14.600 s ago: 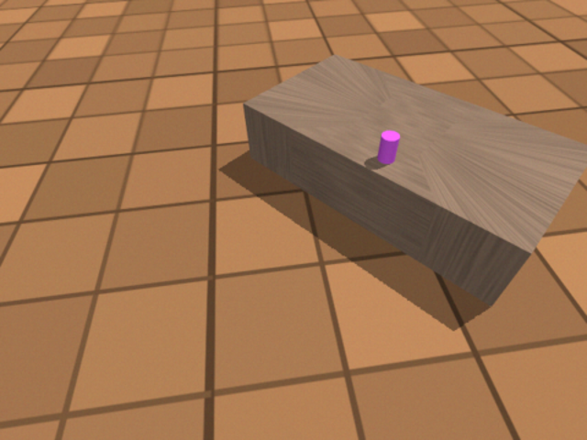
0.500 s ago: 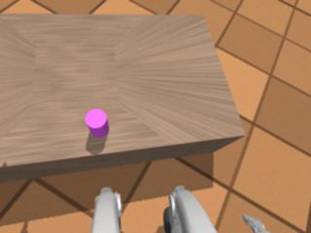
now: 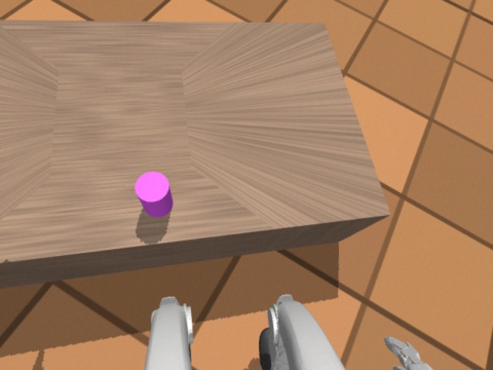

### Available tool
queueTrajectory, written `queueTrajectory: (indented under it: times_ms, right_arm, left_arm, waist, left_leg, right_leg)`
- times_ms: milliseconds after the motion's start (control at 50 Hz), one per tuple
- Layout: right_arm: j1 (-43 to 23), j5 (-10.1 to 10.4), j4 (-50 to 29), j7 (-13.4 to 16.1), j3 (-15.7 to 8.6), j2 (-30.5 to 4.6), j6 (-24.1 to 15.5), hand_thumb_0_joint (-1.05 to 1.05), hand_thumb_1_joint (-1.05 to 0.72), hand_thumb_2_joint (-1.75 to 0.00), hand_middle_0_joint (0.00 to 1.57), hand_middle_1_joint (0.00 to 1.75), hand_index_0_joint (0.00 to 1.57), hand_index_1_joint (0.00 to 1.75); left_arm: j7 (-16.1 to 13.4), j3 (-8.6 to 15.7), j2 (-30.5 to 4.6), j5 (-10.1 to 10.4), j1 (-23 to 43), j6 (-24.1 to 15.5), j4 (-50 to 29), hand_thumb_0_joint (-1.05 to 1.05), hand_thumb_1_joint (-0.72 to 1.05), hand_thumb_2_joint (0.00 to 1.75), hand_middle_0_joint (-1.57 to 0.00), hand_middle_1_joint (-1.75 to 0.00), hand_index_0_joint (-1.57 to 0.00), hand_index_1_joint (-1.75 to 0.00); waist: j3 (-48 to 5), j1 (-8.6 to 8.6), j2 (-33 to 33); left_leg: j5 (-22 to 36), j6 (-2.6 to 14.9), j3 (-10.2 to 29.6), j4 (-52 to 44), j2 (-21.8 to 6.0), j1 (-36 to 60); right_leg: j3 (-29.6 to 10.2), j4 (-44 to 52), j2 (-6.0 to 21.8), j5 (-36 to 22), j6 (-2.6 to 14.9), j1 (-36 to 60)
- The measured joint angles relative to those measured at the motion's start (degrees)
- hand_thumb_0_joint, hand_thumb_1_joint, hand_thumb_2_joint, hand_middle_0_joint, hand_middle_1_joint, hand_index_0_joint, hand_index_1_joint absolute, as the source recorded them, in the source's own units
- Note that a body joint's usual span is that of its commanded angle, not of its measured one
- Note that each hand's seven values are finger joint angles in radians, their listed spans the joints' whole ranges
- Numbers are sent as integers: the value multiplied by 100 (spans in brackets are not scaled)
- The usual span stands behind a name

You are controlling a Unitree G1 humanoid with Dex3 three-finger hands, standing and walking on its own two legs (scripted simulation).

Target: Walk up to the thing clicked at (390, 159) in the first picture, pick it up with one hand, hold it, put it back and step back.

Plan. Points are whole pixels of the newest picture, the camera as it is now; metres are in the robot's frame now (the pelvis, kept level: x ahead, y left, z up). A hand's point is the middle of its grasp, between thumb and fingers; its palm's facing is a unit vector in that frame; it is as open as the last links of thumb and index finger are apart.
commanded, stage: approach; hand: left
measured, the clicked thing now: (155, 195) +0.48 +0.16 -0.25
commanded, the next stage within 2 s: close in in 0.58 s
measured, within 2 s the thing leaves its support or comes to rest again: neither
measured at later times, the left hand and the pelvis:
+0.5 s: hand (58, 178) +0.45 +0.30 -0.10, palm faces -0.02 -1.00 +0.04, open 17.6 cm; pelvis -0.02 +0.00 -0.10, yaw -2 degrees
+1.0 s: hand (140, 191) +0.47 +0.19 -0.21, palm faces +0.03 -1.00 +0.00, open 17.7 cm; pelvis -0.06 -0.01 -0.23, yaw -3 degrees
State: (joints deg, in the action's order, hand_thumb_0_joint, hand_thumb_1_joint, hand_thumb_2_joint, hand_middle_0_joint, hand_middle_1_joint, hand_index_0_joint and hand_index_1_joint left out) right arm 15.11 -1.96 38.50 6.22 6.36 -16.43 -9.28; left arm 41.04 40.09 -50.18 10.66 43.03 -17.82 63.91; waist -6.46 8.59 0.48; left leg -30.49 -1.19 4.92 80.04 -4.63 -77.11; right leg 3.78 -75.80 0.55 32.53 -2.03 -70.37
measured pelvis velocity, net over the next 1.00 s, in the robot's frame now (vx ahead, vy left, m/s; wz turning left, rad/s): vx -0.06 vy -0.01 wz -0.06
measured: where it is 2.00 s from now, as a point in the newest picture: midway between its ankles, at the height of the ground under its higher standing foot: outside the picture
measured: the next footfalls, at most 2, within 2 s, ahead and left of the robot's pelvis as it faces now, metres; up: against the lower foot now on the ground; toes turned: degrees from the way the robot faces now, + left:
none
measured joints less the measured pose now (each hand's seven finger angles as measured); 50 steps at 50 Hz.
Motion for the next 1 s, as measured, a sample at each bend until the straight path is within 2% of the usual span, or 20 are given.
queueTrajectory:
  times_ms: [180, 320, 460, 600, 780, 920, 1000]
  right_arm:
    - [39, 25, -80, -48, -15, -44, -37, 0, -89, -89, 21, 30, 21, 30]
    - [-23, -55, -93, -186, -47, -106, -94, 0, -87, -89, 21, 30, 20, 30]
    - [-247, -215, -97, -355, -60, -108, -63, 0, -87, -89, 21, 30, 20, 30]
    - [-453, -367, -46, -543, -41, 44, 57, 0, -88, -89, 21, 30, 20, 30]
    - [-524, -465, 11, -789, -65, 153, 224, 0, -89, -89, 21, 30, 20, 30]
    - [-518, -469, 37, -887, -181, 205, 568, 0, -90, -89, 21, 30, 20, 30]
    - [-520, -416, 67, -887, -264, 214, 747, 0, -90, -89, 21, 30, 20, 30]
  left_arm:
    - [-74, -137, 77, 144, 8, -75, 242, -1, -54, 2, -5, -8, -6, -6]
    - [-188, -350, 336, 156, 104, -510, 439, -1, -59, 1, -4, -7, -5, -5]
    - [-315, -363, 634, 15, 245, -980, 369, -1, -58, 3, -2, -8, -4, -6]
    - [-592, -383, 905, -235, 468, -1159, 336, -1, -55, 6, -1, -9, -2, -8]
    - [-1158, -765, 1443, -422, 810, -1231, 293, -1, -58, 8, -1, -11, -2, -9]
    - [-2044, -815, 1913, -675, 886, -1116, -50, -1, -60, 6, -2, -11, -4, -9]
    - [-2421, -928, 2041, -714, 832, -1041, -221, -1, -61, 6, -3, -11, -4, -9]
  waist:
    - [-59, -44, -28]
    - [-172, -15, 18]
    - [-244, 125, 56]
    - [-194, 211, 31]
    - [-63, 177, -41]
    - [-15, 137, -119]
    - [-14, 98, -190]
  left_leg:
    - [-34, 19, -27, 74, 8, -118]
    - [-176, 38, -4, 690, 39, -881]
    - [-453, 33, 66, 1853, 44, -2084]
    - [-614, 23, 117, 2897, 62, -3074]
    - [-607, -17, 161, 3911, 96, -4032]
    - [-552, -88, 226, 4361, 86, -4410]
    - [-518, -100, 228, 4379, 71, -4432]
  right_leg:
    - [-33, -85, 9, 34, -14, -130]
    - [-61, -740, 31, 214, -11, -893]
    - [-101, -1941, 10, 533, -18, -2088]
    - [-163, -3054, -11, 757, -33, -3087]
    - [-254, -4185, -47, 839, -67, -4084]
    - [-265, -4696, -108, 797, -45, -4515]
    - [-270, -4738, -130, 753, -33, -4573]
